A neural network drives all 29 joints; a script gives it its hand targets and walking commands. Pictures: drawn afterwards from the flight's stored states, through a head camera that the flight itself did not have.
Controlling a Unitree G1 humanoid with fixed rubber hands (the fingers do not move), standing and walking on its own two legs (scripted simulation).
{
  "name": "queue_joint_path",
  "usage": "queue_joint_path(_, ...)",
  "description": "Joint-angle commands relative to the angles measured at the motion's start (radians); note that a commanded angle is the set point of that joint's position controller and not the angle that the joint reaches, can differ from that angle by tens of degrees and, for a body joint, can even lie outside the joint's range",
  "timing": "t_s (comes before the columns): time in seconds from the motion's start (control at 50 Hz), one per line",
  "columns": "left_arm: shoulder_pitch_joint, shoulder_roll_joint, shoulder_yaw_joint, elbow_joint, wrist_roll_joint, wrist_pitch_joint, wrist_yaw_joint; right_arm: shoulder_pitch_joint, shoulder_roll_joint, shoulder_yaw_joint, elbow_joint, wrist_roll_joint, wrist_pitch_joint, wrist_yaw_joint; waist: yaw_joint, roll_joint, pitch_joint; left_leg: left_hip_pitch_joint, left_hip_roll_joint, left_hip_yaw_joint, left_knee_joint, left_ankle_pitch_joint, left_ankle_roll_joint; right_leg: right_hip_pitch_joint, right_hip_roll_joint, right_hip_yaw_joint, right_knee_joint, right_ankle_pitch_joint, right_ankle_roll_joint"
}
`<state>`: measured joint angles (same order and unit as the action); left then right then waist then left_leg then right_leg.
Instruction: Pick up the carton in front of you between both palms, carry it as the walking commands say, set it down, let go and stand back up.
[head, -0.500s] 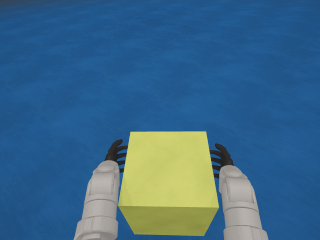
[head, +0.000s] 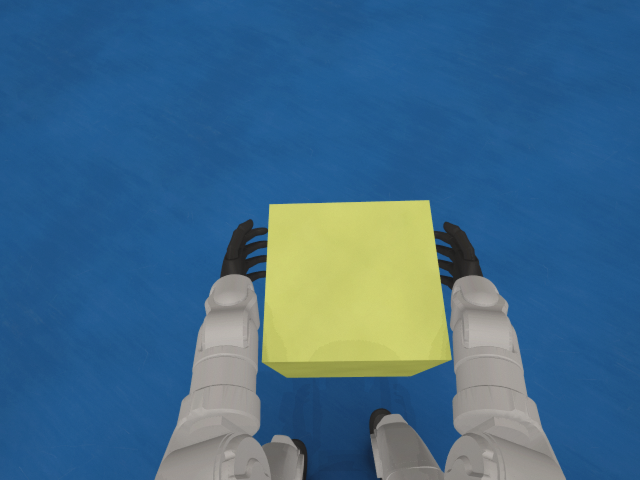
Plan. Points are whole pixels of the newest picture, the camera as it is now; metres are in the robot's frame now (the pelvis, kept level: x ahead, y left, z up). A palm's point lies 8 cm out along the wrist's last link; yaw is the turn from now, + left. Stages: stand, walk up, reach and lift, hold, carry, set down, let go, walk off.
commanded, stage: set down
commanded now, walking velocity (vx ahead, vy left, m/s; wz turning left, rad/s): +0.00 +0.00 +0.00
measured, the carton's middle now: (348, 300) +0.35 -0.03 -0.13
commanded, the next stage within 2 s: none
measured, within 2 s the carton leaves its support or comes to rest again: neither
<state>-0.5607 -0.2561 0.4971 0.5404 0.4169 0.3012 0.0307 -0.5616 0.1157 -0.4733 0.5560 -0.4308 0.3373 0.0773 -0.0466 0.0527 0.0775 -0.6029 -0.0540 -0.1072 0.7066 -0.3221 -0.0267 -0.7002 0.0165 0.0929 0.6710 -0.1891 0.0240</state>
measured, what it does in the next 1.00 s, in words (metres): lowers itself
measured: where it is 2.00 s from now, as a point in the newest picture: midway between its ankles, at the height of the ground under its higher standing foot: outside the picture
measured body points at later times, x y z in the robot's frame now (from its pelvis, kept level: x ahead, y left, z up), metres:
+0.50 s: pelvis -0.03 -0.01 -0.13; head +0.20 -0.05 +0.25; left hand +0.41 +0.09 -0.21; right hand +0.40 -0.21 -0.22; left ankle +0.01 +0.14 -0.71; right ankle +0.08 -0.13 -0.71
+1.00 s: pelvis -0.06 +0.00 -0.25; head +0.23 -0.05 +0.08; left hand +0.44 +0.07 -0.37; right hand +0.41 -0.23 -0.38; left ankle +0.01 +0.14 -0.71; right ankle +0.08 -0.13 -0.71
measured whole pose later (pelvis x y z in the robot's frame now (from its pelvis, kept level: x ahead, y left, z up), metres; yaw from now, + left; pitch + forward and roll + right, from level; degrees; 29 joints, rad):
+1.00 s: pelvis -0.06 +0.00 -0.25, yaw +5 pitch +46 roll +4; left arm -1.03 -0.08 0.42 0.75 0.15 0.18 0.17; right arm -1.00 -0.12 -0.42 0.75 -0.19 0.24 0.00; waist -0.11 0.10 -0.11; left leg -1.99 -0.19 -0.09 1.77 -0.59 -0.09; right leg -2.10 0.08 0.14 1.72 -0.42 0.08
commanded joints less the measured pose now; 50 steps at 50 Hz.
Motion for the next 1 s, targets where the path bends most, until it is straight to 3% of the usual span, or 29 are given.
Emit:
queue_joint_path(0.0, -0.412, -0.801, -0.495, 0.073, -0.168, -0.130, -0.154, -0.459, 0.735, 0.473, 0.045, 0.177, -0.139, 0.197, -0.009, -0.035, -0.657, -0.111, -0.100, 0.066, -0.003, 0.308, -0.021, 0.330, 0.104, -0.083, 0.116, 0.358, -0.033)
queue_joint_path(0.1, -0.480, -0.842, -0.702, -0.016, -0.261, -0.199, -0.117, -0.503, 0.761, 0.621, -0.039, 0.262, -0.206, 0.202, -0.050, -0.061, -1.047, -0.229, -0.112, 0.070, 0.168, 0.439, -0.045, 0.268, 0.100, -0.087, 0.289, 0.525, -0.021)
queue_joint_path(0.18, -0.493, -0.833, -0.766, -0.047, -0.289, -0.182, -0.107, -0.503, 0.768, 0.657, -0.048, 0.282, -0.186, 0.198, -0.055, -0.046, -1.126, -0.364, -0.122, 0.087, 0.249, 0.341, -0.048, 0.140, 0.106, -0.099, 0.365, 0.439, -0.011)
queue_joint_path(0.28, -0.545, -0.824, -0.710, 0.002, -0.280, -0.125, -0.126, -0.544, 0.772, 0.620, 0.010, 0.269, -0.129, 0.206, -0.051, -0.037, -1.030, -0.556, -0.135, 0.111, 0.323, 0.080, -0.038, -0.056, 0.113, -0.111, 0.416, 0.177, -0.007)
queue_joint_path(0.36, -0.618, -0.802, -0.651, 0.052, -0.276, -0.101, -0.135, -0.601, 0.771, 0.584, 0.060, 0.261, -0.100, 0.197, -0.056, -0.052, -1.007, -0.706, -0.148, 0.130, 0.398, -0.030, -0.033, -0.146, 0.115, -0.113, 0.470, 0.074, -0.002)
queue_joint_path(0.54, -0.762, -0.752, -0.575, 0.137, -0.288, -0.119, -0.117, -0.728, 0.754, 0.557, 0.112, 0.279, -0.104, 0.142, -0.063, -0.084, -1.113, -0.954, -0.178, 0.163, 0.588, -0.087, -0.030, -0.240, 0.119, -0.108, 0.614, 0.036, 0.018)
queue_joint_path(0.68, -0.866, -0.726, -0.563, 0.171, -0.311, -0.131, -0.095, -0.827, 0.712, 0.556, 0.115, 0.308, -0.112, 0.116, -0.088, -0.093, -1.182, -1.068, -0.193, 0.180, 0.717, -0.121, -0.031, -0.311, 0.117, -0.119, 0.720, 0.005, 0.026)
queue_joint_path(0.98, -1.059, -0.662, -0.529, 0.233, -0.329, -0.137, -0.032, -1.002, 0.567, 0.466, 0.169, 0.338, -0.121, 0.140, -0.147, -0.025, -1.200, -1.140, -0.207, 0.197, 0.913, -0.132, -0.031, -0.591, 0.105, -0.180, 0.938, 0.005, 0.027)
